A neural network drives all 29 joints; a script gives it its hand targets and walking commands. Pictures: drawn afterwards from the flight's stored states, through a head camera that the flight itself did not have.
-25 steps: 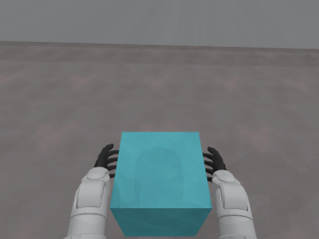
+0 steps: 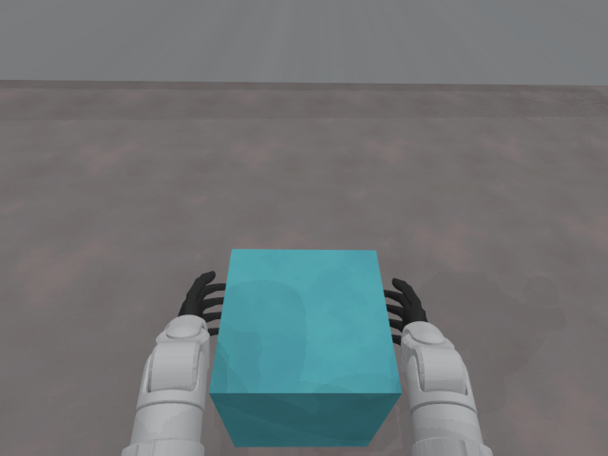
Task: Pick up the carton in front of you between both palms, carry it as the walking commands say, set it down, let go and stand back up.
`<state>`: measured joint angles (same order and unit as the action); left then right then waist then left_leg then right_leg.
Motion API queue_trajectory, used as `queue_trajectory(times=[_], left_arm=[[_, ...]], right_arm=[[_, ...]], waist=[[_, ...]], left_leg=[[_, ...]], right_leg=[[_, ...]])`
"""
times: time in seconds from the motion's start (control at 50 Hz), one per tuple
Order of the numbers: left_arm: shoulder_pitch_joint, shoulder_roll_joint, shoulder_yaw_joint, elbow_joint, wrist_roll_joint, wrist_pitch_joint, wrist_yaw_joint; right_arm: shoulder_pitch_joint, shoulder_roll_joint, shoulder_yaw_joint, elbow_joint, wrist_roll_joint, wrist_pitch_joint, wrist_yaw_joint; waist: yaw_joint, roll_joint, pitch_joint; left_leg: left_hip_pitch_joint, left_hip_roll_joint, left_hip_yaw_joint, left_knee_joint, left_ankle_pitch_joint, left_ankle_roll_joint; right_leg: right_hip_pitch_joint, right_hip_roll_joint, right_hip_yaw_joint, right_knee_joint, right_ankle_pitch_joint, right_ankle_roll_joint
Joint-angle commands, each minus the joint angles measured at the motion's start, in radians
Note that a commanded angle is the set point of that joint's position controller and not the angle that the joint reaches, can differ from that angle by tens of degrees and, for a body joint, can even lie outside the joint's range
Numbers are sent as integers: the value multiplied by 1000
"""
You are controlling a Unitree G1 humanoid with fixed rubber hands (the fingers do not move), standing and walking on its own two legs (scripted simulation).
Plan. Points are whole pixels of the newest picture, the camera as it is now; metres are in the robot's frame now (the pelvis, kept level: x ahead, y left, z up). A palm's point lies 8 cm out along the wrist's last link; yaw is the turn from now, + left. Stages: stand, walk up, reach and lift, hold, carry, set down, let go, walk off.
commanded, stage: set down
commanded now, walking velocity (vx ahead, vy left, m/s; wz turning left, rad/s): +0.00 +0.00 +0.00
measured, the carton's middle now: (302, 352) +0.30 +0.00 -0.04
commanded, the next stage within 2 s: none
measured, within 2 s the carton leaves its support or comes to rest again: neither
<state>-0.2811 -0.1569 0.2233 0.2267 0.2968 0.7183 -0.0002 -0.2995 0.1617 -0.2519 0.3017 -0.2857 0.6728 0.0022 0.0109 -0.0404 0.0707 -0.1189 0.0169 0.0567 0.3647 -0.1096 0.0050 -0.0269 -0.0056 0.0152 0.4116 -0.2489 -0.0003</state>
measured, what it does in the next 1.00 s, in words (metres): lowers itself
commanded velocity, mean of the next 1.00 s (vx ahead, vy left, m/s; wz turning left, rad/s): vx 0.00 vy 0.00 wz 0.00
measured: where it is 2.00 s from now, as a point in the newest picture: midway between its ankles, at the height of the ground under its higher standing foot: outside the picture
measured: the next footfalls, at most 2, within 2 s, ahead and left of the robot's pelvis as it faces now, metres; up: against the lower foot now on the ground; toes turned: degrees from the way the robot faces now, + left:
none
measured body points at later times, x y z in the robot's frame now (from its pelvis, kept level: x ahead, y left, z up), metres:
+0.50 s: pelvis -0.03 +0.01 -0.03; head +0.10 +0.04 +0.40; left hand +0.33 +0.18 -0.08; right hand +0.36 -0.12 -0.07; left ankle +0.07 +0.12 -0.74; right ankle +0.00 -0.12 -0.74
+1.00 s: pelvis -0.04 -0.02 -0.17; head +0.18 +0.01 +0.22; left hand +0.36 +0.20 -0.24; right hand +0.42 -0.10 -0.24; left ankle +0.07 +0.12 -0.74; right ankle +0.00 -0.12 -0.74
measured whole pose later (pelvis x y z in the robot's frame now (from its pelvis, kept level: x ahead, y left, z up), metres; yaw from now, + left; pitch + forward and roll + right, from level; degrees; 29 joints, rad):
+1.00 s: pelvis -0.04 -0.02 -0.17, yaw +0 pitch +39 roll +0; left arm -0.71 -0.12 0.53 0.49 0.28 0.27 -0.01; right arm -0.81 0.09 -0.40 0.69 -0.24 0.24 -0.06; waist 0.09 -0.09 -0.18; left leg -1.63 0.05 -0.02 1.28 -0.33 -0.03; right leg -1.54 0.07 0.00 1.38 -0.52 -0.03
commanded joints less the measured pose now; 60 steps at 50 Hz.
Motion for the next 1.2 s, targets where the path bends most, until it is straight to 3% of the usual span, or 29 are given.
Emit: queue_trajectory(times=[0.0,0.1,0.22,0.3,0.36,0.42,0.5,0.62,0.7,0.82,0.96,1.12,1.16,1.18], left_arm=[[-464,-929,-531,-18,-244,-37,-237],[-577,-965,-450,94,-218,-55,-237],[-700,-883,-184,304,-72,-122,-193],[-691,-747,-24,347,33,-186,-144],[-657,-676,23,348,70,-265,-127],[-657,-679,-27,330,51,-369,-121],[-704,-750,-187,322,-20,-512,-121],[-807,-797,-403,205,-129,-609,-111],[-808,-777,-420,194,-146,-574,-123],[-873,-781,-319,280,-119,-488,-197],[-956,-766,-235,347,-112,-447,-231],[-1048,-747,-225,355,-150,-450,-214],[-1084,-735,-226,349,-161,-450,-206],[-1089,-741,-224,353,-164,-446,-202]], right_arm=[[-491,898,489,-38,226,-38,245],[-622,863,399,69,168,-75,276],[-798,791,187,284,36,-161,284],[-763,673,32,380,-69,-220,248],[-715,589,-14,404,-96,-294,231],[-690,581,21,413,-76,-394,225],[-736,651,164,399,1,-528,217],[-849,739,436,272,150,-613,176],[-871,770,484,268,179,-572,155],[-913,842,403,384,144,-481,168],[-1013,835,341,434,135,-450,158],[-1129,796,358,432,165,-463,129],[-1158,790,359,439,172,-465,124],[-1165,766,354,446,166,-464,123]], waist=[[-16,40,-252],[-19,57,-217],[12,48,-159],[31,33,-142],[36,38,-191],[24,45,-305],[15,34,-539],[61,23,-1069],[103,-4,-1116],[115,-33,-961],[130,-40,-1015],[150,-42,-1164],[148,-48,-1197],[155,-21,-1183]], left_leg=[[327,-83,-126,-7,22,-5],[301,-67,-152,-10,-143,-10],[233,-63,-178,50,-268,0],[118,-67,-171,108,-209,3],[31,-74,-153,188,-89,-1],[-46,-83,-143,278,60,-3],[-92,-96,-145,420,218,-5],[-115,-113,-127,657,412,-10],[-353,-135,-76,725,265,-21],[-711,-144,-27,805,17,-14],[-908,-146,-12,927,29,-19],[-1053,-149,-1,1061,70,-41],[-1065,-145,1,1091,47,-44],[-1125,-146,6,1102,50,-53]], right_leg=[[-255,77,86,-129,11,-43],[-311,81,72,-96,-113,-63],[-466,78,62,6,-184,-66],[-549,95,57,84,-145,-60],[-634,107,54,144,-91,-55],[-718,125,51,218,-35,-51],[-854,149,39,333,14,-39],[-1023,174,22,525,121,-5],[-1056,183,30,595,102,11],[-1206,180,43,655,-87,16],[-1336,189,36,775,-67,18],[-1428,206,14,928,-21,21],[-1475,209,6,953,-68,20],[-1455,206,11,978,-36,15]])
